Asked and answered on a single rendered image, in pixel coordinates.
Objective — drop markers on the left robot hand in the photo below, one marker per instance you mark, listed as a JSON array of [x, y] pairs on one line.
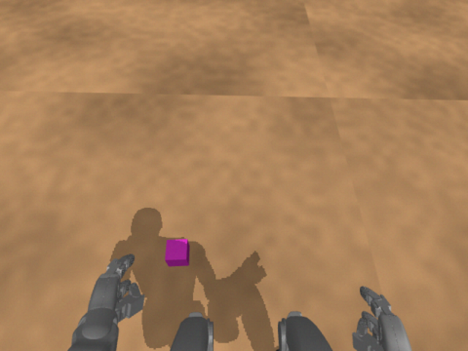
[[109, 291]]

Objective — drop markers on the left robot arm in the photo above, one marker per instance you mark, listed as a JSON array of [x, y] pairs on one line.
[[96, 331]]

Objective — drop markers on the cube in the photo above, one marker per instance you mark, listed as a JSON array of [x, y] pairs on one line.
[[177, 252]]

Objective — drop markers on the right robot hand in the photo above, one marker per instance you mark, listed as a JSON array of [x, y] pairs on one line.
[[388, 330]]

